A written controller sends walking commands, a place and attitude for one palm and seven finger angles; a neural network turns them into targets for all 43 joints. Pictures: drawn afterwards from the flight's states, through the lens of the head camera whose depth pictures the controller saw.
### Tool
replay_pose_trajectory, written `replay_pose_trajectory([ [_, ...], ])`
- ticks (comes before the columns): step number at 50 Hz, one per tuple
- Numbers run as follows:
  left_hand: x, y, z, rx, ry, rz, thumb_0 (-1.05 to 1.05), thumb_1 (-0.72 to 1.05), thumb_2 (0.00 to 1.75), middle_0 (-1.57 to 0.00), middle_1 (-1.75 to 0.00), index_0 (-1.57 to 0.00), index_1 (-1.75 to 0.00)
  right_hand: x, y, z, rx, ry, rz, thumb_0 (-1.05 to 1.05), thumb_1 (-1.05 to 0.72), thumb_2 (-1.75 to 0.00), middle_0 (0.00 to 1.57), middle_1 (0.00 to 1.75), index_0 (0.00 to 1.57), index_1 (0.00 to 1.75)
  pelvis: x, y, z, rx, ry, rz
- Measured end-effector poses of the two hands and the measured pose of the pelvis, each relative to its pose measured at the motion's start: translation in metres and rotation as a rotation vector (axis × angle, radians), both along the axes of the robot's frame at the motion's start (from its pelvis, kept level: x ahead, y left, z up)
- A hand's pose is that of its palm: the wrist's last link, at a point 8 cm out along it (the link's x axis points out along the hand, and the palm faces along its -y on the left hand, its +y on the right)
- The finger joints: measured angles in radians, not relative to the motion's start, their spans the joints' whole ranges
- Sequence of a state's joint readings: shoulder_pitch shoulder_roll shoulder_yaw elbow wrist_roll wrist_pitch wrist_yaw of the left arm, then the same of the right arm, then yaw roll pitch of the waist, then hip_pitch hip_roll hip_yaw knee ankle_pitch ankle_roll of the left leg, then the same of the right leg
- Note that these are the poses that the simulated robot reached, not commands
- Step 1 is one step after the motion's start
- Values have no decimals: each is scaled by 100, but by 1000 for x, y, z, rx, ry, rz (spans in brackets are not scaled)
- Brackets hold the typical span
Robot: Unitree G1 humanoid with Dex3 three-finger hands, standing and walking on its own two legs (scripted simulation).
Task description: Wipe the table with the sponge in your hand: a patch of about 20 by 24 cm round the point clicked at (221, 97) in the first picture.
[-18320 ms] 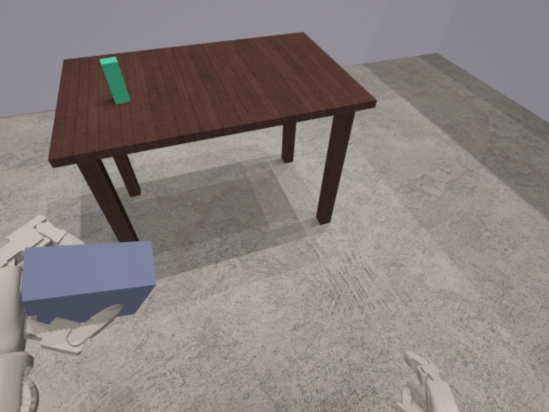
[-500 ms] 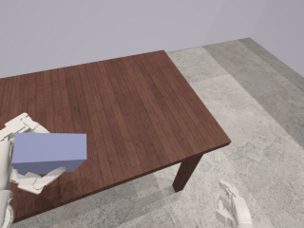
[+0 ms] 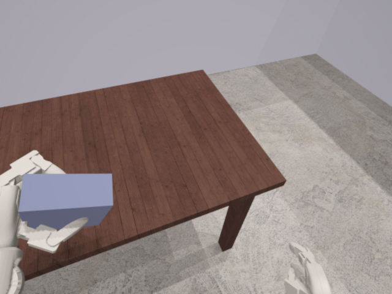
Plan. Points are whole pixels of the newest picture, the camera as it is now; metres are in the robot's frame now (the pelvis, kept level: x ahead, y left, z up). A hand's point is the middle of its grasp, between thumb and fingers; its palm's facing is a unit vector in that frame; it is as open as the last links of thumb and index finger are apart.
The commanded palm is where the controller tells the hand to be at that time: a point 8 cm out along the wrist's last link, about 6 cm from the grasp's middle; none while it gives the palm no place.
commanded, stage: come to a stop and stand still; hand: left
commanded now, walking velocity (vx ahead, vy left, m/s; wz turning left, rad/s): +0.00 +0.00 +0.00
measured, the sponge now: (79, 203) +0.23 +0.21 +0.13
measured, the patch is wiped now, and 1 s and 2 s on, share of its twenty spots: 0.00 0.00 0.00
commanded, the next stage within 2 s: look again from close up in 0.10 s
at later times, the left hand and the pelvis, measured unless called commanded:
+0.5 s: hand (35, 201) +0.21 +0.26 +0.15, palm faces +0.34 -0.86 -0.39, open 9.4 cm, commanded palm +0.16 +0.30 +0.17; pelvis +0.00 +0.02 +0.00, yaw +0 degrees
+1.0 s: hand (13, 177) +0.23 +0.29 +0.18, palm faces +0.42 -0.81 -0.41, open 9.4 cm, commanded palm +0.16 +0.30 +0.17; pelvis -0.01 +0.02 +0.00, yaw -1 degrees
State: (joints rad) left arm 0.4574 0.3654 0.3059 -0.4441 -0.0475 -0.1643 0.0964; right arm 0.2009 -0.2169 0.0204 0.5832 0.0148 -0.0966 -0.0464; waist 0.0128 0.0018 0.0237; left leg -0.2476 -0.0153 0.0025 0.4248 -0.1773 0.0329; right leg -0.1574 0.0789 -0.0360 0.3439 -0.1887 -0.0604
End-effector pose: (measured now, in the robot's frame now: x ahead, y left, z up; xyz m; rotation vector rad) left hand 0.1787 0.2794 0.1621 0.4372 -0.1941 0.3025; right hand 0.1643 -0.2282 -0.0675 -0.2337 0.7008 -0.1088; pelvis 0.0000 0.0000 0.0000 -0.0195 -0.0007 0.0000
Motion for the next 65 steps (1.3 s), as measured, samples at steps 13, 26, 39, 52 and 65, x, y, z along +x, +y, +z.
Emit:
replay_pose_trajectory([
  [13,-7,12,-1,7,11,20,0,-45,104,-80,-139,-80,-138,-4,9,-1,1,7,0,1,-90,-89,20,30,21,30,-3,7,0,-3,4,-3],
  [26,-5,23,7,22,-34,-1,0,-45,104,-80,-139,-80,-138,2,29,5,7,-16,24,1,-90,-89,20,30,21,30,-1,18,1,-1,0,3],
  [39,-4,29,2,19,-8,17,0,-45,104,-80,-139,-80,-138,4,37,1,6,6,41,1,-90,-89,20,30,21,30,1,23,2,1,6,12],
  [52,11,35,15,56,-98,-14,0,-45,104,-80,-139,-80,-139,-5,29,-3,45,-24,34,1,-90,-89,20,30,21,30,-3,28,-3,-4,18,-16],
  [65,8,52,10,71,-122,15,-1,-45,104,-81,-138,-81,-138,6,37,1,-26,15,71,1,-90,-89,20,30,21,30,5,26,-3,-7,18,18],
])
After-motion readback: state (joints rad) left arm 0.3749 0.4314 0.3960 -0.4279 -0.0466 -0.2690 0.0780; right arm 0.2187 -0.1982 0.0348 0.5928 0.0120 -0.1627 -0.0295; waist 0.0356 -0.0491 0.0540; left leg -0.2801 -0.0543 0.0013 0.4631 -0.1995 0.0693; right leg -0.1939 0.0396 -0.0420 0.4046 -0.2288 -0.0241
